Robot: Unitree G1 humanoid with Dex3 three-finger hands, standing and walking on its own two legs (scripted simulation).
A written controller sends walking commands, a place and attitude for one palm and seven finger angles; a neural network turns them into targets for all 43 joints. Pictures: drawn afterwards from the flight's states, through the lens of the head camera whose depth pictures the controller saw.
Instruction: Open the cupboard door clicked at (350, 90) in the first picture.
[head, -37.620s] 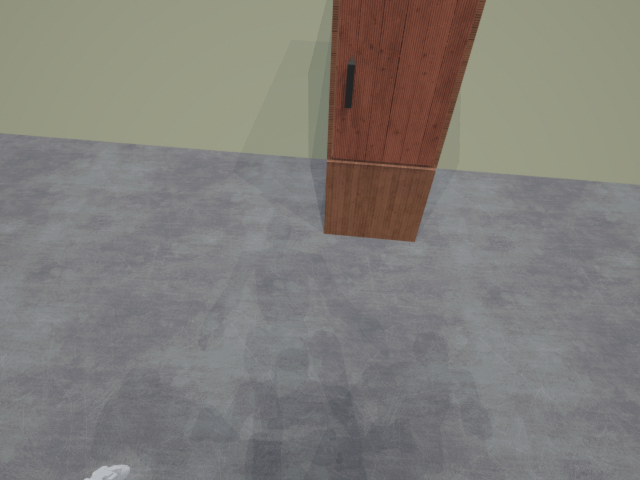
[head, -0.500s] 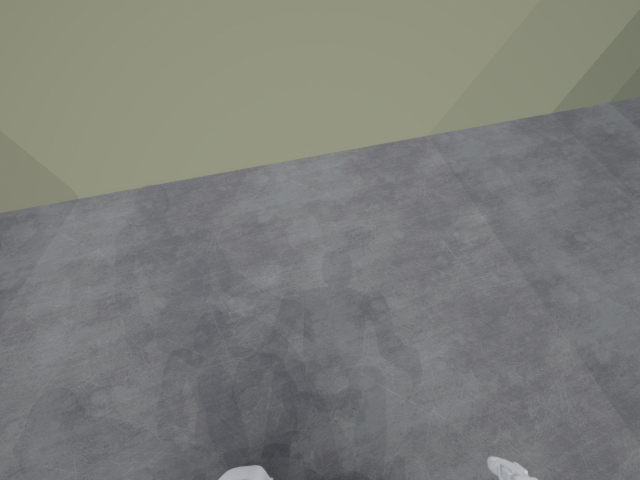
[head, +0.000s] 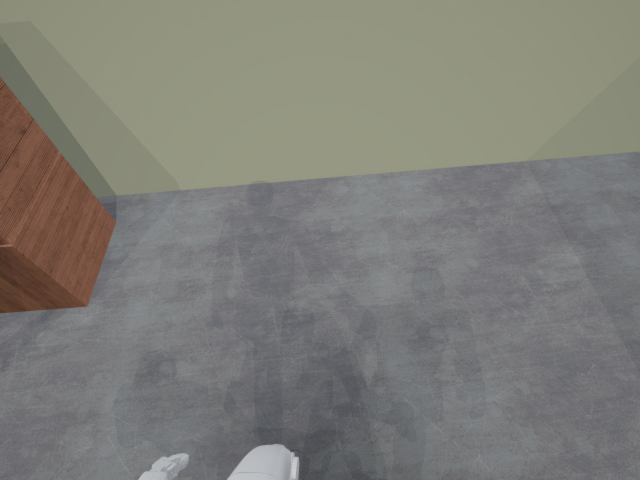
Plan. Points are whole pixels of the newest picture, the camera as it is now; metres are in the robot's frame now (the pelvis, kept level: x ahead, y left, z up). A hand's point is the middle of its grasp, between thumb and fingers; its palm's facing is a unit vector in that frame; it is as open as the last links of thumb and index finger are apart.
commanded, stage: turn to face it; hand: left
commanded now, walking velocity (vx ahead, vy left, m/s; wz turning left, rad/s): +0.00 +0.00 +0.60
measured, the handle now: out of the picture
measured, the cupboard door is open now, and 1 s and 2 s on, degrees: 48 48 48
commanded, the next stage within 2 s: take the last steps up to it in 1.30 s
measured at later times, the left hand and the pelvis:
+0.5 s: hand out of the picture +0.03 +0.26 -0.17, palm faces +0.32 -0.91 -0.25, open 7.4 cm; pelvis +0.02 +0.03 +0.00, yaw +17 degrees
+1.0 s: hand out of the picture +0.01 +0.17 -0.15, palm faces +0.57 -0.79 -0.25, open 7.3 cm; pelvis +0.05 -0.03 +0.00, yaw +36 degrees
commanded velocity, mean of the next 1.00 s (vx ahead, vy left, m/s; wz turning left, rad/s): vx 0.00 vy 0.00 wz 0.58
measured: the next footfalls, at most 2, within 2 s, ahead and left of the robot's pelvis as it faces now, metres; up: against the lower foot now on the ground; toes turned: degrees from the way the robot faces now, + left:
left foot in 0.28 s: +0.03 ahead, +0.13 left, +0.00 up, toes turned +17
right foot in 0.72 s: +0.12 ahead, -0.11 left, +0.00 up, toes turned +22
